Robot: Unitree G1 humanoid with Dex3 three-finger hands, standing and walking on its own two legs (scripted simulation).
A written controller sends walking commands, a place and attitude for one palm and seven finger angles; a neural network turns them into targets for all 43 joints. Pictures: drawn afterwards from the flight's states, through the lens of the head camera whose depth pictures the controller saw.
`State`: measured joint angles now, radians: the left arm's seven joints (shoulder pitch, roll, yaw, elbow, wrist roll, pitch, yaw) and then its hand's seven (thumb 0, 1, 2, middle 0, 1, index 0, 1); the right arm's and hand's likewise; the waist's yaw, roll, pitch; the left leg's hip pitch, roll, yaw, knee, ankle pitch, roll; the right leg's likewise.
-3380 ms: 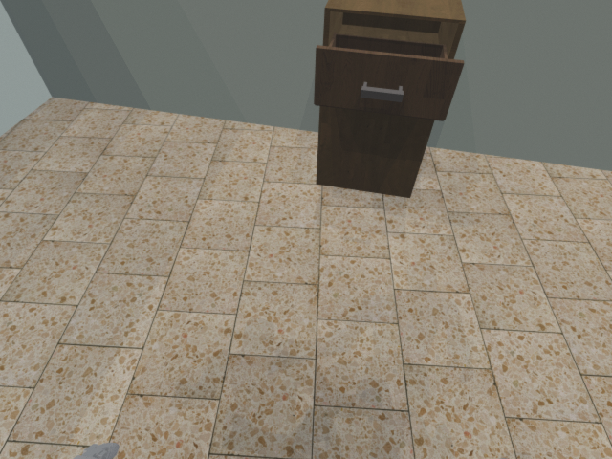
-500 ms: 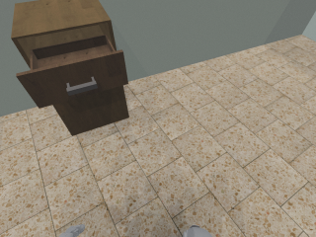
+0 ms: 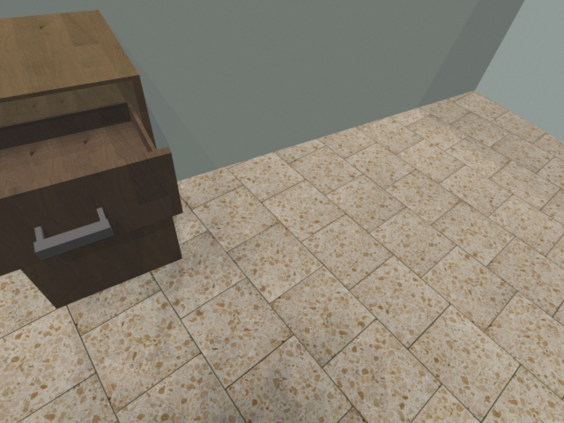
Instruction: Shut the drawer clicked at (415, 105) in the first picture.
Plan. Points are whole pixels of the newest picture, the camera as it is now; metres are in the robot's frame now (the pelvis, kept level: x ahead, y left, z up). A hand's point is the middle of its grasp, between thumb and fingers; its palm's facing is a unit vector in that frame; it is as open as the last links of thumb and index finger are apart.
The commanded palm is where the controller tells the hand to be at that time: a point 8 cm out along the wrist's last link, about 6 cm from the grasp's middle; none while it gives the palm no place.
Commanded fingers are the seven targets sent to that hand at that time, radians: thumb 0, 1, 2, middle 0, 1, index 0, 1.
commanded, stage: turn to face it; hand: left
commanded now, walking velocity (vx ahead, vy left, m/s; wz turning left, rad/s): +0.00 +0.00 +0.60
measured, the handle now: (73, 230) +0.43 +0.41 -0.06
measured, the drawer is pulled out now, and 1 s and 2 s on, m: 0.30 0.30 0.30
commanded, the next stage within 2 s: take the last steps up to it in 0.92 s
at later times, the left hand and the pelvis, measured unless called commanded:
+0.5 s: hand out of the picture +0.14 +0.17 -0.14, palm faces +0.29 -0.93 -0.24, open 7.4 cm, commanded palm none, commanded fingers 0.00 0.90 0.90 -0.20 -0.30 -0.20 -0.30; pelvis +0.08 -0.03 +0.01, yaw +16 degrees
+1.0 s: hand out of the picture -0.05 +0.18 -0.17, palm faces +0.55 -0.80 -0.23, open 7.4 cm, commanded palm none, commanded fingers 0.00 0.90 0.90 -0.20 -0.30 -0.20 -0.30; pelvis +0.07 +0.00 +0.01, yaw +29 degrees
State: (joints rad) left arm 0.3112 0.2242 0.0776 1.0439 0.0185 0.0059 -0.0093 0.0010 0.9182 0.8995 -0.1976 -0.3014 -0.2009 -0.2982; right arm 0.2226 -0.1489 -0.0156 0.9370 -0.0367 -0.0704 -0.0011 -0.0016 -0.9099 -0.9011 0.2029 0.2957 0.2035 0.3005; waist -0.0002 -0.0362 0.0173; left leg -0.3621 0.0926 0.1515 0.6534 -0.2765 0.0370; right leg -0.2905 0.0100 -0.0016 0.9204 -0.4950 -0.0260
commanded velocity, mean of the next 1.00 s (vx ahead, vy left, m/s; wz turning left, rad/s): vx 0.00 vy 0.00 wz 0.45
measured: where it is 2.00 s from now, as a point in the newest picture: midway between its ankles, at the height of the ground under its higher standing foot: outside the picture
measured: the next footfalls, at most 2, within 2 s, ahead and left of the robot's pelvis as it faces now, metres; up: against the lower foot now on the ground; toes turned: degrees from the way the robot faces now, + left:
right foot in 0.38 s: +0.16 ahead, -0.11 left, +0.00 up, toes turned +7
left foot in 0.86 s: +0.06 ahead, +0.10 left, +0.00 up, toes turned +32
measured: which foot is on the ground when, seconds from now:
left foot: down 0.00-0.38, up 0.40-0.84, down 0.86-1.00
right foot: up 0.00-0.36, down 0.38-0.86, up 0.88-1.00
